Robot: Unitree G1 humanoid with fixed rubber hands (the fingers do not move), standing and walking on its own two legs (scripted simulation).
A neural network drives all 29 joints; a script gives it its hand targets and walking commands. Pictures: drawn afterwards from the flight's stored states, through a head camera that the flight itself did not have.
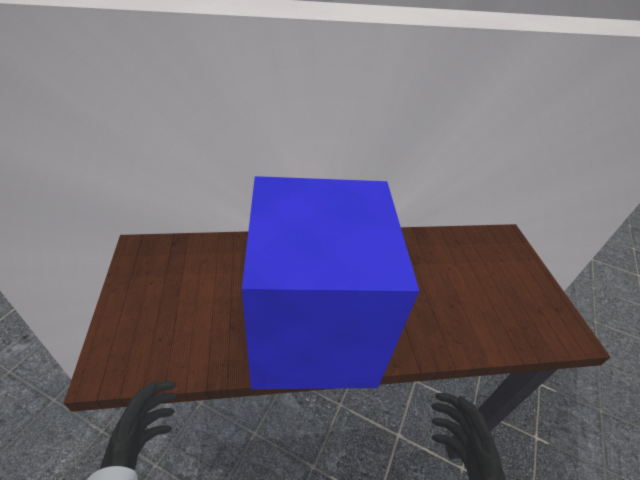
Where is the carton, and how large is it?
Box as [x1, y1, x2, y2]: [242, 176, 418, 388]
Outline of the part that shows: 255,176 242,283 242,296 251,388 377,387 418,292 417,284 387,182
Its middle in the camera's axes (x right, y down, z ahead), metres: +0.00 +0.07 +0.59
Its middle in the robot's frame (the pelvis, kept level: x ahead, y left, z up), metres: +0.39 +0.02 +0.01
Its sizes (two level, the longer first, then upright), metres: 0.210 0.200 0.250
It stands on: a table, 0.67 m high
